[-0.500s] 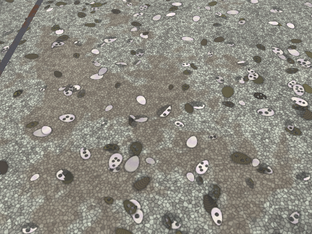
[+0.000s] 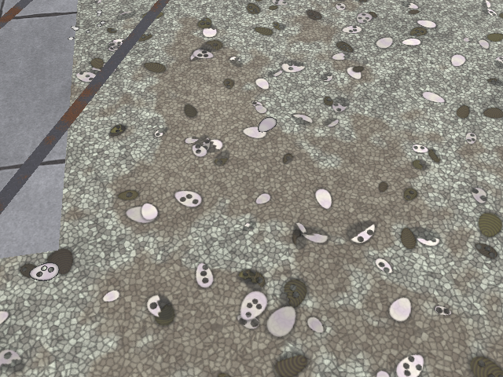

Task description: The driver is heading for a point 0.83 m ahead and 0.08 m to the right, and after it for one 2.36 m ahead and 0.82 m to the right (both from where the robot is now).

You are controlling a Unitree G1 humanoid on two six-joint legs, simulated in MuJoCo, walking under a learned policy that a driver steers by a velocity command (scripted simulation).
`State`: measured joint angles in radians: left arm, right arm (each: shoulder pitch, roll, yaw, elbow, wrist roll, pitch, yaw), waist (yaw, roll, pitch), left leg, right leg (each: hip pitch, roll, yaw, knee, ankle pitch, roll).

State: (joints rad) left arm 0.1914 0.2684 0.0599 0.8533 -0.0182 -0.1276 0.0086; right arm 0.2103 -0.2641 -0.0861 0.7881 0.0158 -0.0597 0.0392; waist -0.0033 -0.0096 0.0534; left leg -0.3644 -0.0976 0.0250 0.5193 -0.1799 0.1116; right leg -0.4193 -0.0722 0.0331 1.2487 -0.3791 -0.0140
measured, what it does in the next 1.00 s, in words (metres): walks ahead: right foot, then left foot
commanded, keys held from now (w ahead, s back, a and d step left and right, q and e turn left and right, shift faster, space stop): w+q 0.20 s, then w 0.08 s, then w+e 0.72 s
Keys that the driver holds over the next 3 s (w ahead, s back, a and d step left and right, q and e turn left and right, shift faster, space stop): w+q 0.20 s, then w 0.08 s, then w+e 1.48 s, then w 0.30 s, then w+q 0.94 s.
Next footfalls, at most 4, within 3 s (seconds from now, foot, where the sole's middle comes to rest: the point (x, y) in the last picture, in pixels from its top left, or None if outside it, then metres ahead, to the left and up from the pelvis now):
0.38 right None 0.40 -0.11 -0.77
0.86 left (215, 312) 0.62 0.12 -0.77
1.36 right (327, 245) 0.84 -0.21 -0.77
1.84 left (302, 162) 1.17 -0.16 -0.77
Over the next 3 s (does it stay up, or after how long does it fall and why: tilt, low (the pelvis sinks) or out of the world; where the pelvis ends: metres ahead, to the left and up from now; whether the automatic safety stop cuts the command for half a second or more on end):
stays up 1.47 -0.44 0.00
